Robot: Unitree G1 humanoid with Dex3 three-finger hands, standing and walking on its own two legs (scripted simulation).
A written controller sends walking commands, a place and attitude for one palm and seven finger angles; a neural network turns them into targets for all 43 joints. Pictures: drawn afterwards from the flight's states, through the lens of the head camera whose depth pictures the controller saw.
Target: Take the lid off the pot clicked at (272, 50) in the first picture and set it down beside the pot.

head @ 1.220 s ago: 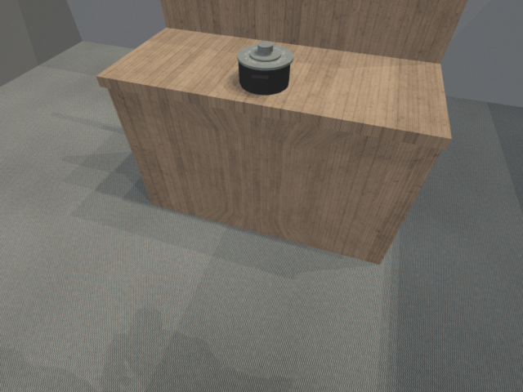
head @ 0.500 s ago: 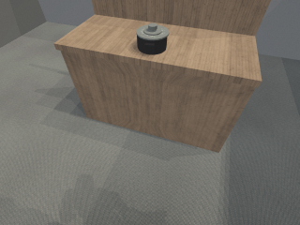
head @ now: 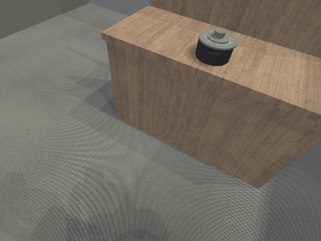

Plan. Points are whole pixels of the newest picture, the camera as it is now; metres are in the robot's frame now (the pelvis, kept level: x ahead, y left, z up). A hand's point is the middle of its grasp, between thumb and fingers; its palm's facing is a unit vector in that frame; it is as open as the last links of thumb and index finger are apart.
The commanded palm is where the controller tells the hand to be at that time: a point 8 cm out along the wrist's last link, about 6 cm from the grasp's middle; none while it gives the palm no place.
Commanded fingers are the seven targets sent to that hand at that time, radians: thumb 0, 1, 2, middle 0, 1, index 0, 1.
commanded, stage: walk to a spot facing it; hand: left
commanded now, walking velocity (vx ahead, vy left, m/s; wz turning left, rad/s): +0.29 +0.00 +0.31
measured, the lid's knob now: (220, 32) +0.94 -0.22 +0.08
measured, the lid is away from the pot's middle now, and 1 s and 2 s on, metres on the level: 0.00 0.00 0.00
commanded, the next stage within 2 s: turn to face it in 0.12 s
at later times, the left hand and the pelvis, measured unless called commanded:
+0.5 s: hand (114, 200) +0.26 +0.15 -0.16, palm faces +0.08 -0.98 -0.20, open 7.4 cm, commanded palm none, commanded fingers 0.00 0.90 0.90 -0.20 -0.30 -0.20 -0.30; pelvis +0.19 -0.03 -0.01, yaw +1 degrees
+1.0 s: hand (103, 172) +0.35 +0.20 -0.16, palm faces -0.16 -0.96 -0.22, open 7.4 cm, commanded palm none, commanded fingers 0.00 0.90 0.90 -0.20 -0.30 -0.20 -0.30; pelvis +0.24 +0.00 +0.01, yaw -15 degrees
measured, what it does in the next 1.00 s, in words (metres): walks ahead, turning right: right foot, then left foot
